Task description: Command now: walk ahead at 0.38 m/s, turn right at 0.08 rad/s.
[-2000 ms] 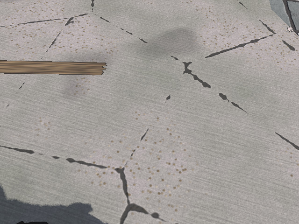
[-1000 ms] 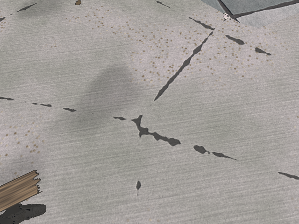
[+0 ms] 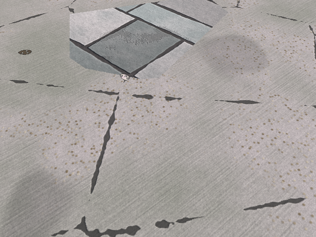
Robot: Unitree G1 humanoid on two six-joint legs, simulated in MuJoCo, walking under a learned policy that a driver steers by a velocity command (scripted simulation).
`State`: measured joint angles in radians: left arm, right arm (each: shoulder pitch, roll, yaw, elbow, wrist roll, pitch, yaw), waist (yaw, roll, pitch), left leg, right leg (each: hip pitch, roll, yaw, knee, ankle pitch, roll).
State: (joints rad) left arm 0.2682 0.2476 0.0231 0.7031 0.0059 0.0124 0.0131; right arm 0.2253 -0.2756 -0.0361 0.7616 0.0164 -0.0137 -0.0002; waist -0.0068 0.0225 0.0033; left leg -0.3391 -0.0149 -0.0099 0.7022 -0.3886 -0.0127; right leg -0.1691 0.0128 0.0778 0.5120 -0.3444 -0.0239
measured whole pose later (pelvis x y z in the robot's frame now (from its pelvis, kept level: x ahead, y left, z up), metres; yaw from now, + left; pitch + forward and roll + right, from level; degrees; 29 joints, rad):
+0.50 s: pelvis +0.20 +0.07 +0.01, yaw +0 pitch +2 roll +1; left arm 0.15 0.29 0.03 0.71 0.04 -0.03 -0.07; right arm 0.51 -0.26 -0.03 0.86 -0.01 -0.08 0.03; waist -0.06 -0.04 -0.04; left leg 0.01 -0.06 0.05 0.22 -0.27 0.06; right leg -0.72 -0.09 -0.01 0.96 -0.06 -0.02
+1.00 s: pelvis +0.56 +0.03 +0.00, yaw +16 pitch +0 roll -3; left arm 0.21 0.29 0.06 0.83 -0.01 -0.09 0.02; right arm 0.14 -0.33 -0.08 0.69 0.02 0.00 0.01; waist 0.04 0.03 0.12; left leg -0.67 0.10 0.04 0.86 -0.07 -0.01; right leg -0.05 0.02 -0.28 0.35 -0.28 -0.04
